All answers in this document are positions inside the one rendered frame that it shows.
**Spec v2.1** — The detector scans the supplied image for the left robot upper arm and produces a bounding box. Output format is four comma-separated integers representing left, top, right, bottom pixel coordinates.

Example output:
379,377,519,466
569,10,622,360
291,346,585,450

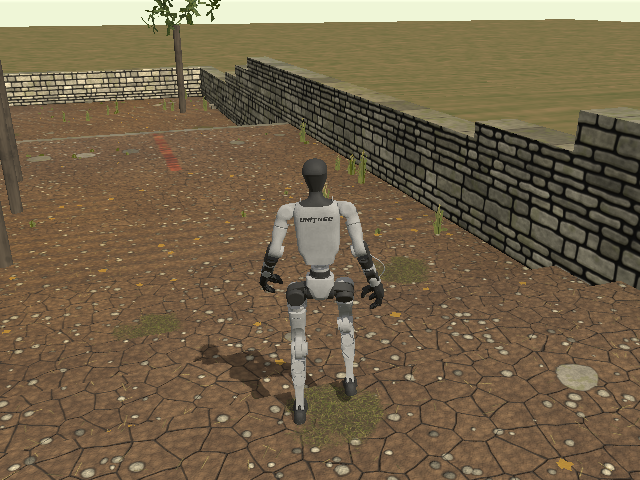
268,203,296,258

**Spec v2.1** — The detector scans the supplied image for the robot left hand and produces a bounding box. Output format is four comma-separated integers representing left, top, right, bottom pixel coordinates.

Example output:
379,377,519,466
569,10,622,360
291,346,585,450
259,274,283,293

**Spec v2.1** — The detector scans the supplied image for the robot right hand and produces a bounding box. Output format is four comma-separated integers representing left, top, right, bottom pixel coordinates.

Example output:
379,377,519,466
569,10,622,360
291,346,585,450
361,282,384,309

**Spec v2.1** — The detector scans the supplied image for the robot left foot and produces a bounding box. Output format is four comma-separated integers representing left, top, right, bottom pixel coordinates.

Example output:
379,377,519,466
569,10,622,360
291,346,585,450
293,398,308,425

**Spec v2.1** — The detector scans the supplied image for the right robot forearm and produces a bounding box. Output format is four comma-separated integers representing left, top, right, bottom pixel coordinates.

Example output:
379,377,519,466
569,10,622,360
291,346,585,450
357,241,381,287

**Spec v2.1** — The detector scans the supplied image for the humanoid robot head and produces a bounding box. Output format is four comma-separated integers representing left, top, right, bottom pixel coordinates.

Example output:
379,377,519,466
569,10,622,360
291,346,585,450
299,158,334,207

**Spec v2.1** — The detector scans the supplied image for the left robot forearm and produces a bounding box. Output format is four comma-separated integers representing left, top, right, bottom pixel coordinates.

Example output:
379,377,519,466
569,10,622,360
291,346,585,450
261,242,279,278

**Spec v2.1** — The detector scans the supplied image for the right robot upper arm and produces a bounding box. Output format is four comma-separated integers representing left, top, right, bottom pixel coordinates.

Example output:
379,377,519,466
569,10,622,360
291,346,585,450
337,201,367,257

